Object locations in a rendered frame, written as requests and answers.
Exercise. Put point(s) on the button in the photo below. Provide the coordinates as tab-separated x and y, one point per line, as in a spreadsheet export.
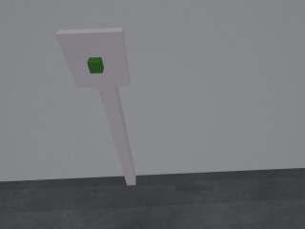
95	65

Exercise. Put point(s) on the panel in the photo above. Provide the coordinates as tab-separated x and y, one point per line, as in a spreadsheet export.
77	46

